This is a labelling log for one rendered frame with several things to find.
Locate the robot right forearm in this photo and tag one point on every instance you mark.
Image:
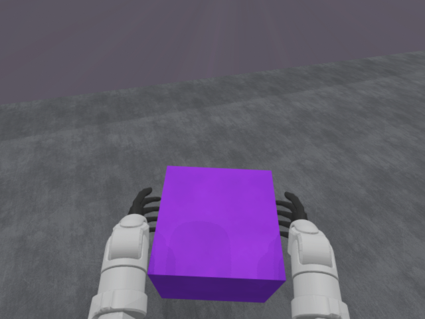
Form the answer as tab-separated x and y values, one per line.
314	273

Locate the robot right hand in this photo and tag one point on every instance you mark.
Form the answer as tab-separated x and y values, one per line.
295	207

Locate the carton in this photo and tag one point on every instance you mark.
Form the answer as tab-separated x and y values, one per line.
217	236

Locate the robot left hand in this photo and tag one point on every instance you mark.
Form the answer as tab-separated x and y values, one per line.
140	201

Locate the robot left forearm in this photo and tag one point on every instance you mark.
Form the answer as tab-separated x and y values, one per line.
121	292

